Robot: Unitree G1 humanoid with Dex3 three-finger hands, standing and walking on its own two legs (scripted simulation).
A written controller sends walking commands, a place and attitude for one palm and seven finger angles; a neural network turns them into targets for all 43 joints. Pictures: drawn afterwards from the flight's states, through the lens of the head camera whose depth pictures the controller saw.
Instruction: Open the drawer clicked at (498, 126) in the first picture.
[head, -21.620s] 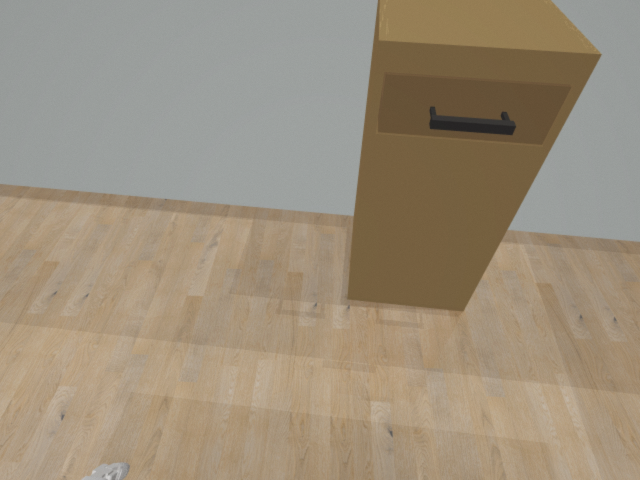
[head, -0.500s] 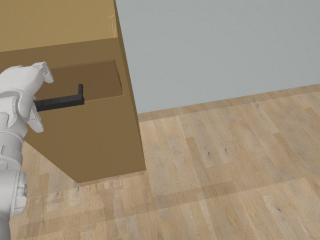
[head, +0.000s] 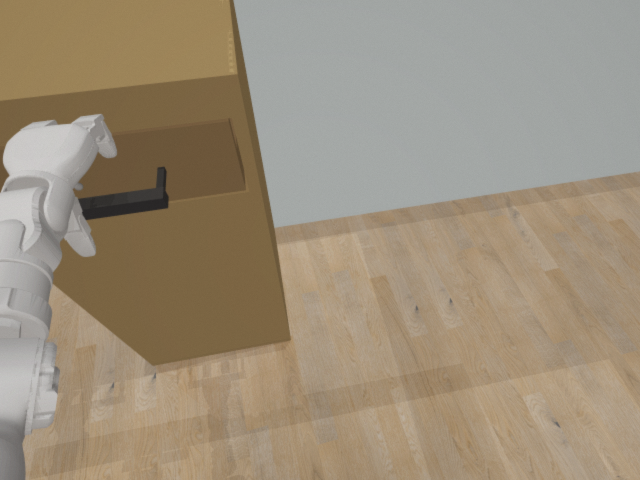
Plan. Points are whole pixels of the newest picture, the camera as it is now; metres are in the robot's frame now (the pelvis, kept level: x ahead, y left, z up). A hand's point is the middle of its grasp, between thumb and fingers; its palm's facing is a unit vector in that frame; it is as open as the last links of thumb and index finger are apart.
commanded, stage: move the hooked fingers above the handle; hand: left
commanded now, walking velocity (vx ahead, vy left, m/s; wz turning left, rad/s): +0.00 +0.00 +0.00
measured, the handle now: (104, 194) +0.50 +0.31 +0.05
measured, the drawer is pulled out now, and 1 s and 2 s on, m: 0.00 0.00 0.00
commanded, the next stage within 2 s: lower the fingers behind the handle in 0.44 s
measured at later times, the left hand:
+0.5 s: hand (73, 189) +0.46 +0.31 +0.10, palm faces -0.01 -0.03 -1.00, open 13.8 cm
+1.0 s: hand (80, 211) +0.44 +0.31 +0.07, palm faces -0.02 -0.01 -1.00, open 13.8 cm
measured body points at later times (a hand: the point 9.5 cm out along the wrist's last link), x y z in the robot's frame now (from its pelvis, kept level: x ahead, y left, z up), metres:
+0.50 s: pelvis +0.00 +0.01 +0.00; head +0.08 +0.01 +0.44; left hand +0.45 +0.31 +0.16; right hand +0.05 -0.27 -0.13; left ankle -0.02 +0.11 -0.72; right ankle -0.01 -0.12 -0.72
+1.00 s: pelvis -0.01 +0.01 -0.01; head +0.08 +0.01 +0.44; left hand +0.44 +0.31 +0.13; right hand +0.06 -0.27 -0.13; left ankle -0.02 +0.11 -0.72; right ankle -0.01 -0.12 -0.72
